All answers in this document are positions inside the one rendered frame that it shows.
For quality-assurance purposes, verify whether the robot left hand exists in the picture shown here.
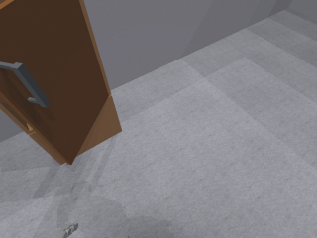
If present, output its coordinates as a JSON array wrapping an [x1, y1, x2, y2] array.
[[51, 222, 78, 238]]

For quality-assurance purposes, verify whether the cupboard door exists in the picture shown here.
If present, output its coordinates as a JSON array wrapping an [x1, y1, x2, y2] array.
[[0, 0, 109, 165]]

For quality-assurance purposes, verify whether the handle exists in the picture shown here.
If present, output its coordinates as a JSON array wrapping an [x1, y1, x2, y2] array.
[[0, 61, 51, 108]]

